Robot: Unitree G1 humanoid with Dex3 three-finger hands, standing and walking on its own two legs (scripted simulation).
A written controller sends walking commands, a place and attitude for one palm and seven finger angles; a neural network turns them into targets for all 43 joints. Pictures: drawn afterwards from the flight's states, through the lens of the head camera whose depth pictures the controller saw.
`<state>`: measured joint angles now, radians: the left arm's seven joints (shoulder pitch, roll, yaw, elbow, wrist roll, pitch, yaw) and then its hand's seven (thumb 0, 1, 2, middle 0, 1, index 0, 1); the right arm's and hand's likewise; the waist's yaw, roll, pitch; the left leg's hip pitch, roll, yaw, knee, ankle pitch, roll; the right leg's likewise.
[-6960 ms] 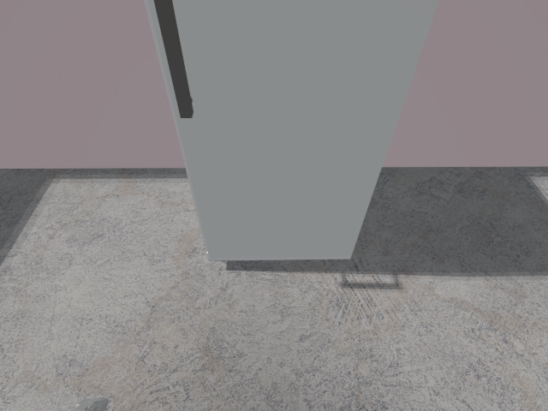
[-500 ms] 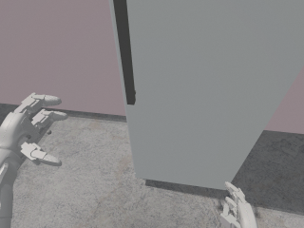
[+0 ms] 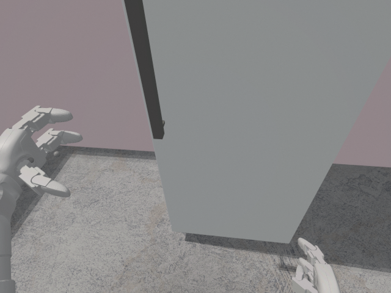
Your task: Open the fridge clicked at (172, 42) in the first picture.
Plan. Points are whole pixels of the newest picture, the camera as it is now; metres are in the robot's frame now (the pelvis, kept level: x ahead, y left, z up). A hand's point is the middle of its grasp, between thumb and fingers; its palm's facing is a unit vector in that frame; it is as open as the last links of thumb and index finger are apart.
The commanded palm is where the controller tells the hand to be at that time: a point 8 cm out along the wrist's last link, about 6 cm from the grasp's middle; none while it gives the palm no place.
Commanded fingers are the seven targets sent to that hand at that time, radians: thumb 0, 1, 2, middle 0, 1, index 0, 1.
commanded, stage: raise the hand to about handle height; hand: left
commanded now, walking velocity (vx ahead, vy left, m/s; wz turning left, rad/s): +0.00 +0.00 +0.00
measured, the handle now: (150, 74) +0.54 +0.17 +0.21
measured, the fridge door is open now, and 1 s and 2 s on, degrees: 0 0 0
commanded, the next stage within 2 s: move the hooked fingers beside the handle in 0.20 s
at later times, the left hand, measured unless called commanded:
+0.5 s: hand (68, 142) +0.31 +0.27 +0.20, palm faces +0.04 -1.00 -0.06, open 14.0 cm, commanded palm +0.28 +0.31 +0.21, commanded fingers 0.00 -0.50 0.30 -0.30 -1.20 -0.30 -1.20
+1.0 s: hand (93, 121) +0.37 +0.25 +0.19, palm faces +0.02 -1.00 -0.03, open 14.0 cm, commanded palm +0.35 +0.30 +0.20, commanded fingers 0.00 -0.50 0.30 -0.30 -1.20 -0.30 -1.20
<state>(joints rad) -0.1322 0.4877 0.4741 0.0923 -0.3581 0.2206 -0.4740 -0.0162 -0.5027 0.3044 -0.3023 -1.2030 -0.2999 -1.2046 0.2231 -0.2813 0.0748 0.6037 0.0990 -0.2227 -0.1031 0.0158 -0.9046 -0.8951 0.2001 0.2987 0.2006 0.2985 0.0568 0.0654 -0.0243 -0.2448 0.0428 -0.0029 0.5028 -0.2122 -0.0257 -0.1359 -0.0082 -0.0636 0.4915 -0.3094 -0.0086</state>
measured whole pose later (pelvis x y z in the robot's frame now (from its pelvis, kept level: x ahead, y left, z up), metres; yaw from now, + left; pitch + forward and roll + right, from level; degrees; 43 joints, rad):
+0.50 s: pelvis +0.01 +0.00 +0.00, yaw +1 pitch -2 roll +0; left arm -0.26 0.48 0.42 0.19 -0.32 0.24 -0.45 -0.02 -0.50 0.30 -0.30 -1.20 -0.30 -1.20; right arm 0.20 -0.27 0.09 0.61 0.10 -0.19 -0.12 0.01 -0.90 -0.89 0.20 0.30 0.20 0.30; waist 0.07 0.06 -0.02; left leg -0.25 0.03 -0.02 0.51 -0.22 -0.02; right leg -0.13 -0.01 -0.08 0.49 -0.32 -0.01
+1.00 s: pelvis +0.01 +0.01 +0.00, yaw -1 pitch +0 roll +0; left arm -0.45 0.48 0.38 0.41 -0.27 0.20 -0.37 -0.02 -0.50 0.30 -0.30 -1.20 -0.30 -1.20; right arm 0.25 -0.28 0.06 0.62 0.10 -0.14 -0.12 0.01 -0.91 -0.89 0.20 0.30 0.20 0.30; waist 0.01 0.05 -0.03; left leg -0.28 0.04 0.01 0.51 -0.23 -0.02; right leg -0.17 -0.01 -0.05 0.49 -0.32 0.00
